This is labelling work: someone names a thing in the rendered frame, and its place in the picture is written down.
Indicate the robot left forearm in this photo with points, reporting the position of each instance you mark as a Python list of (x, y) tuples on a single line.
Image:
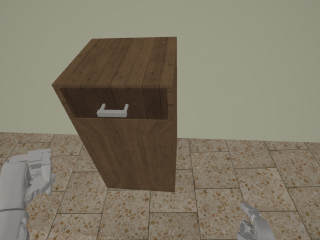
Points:
[(13, 224)]

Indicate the left robot hand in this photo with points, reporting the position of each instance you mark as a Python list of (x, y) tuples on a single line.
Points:
[(15, 177)]

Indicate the cabinet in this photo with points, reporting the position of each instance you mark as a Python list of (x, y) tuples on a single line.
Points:
[(133, 154)]

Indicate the right robot hand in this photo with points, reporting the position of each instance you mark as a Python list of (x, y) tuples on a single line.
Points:
[(260, 230)]

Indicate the drawer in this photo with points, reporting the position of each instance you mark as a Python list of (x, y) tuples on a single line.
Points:
[(148, 103)]

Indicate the handle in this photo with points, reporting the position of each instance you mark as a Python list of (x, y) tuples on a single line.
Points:
[(112, 113)]

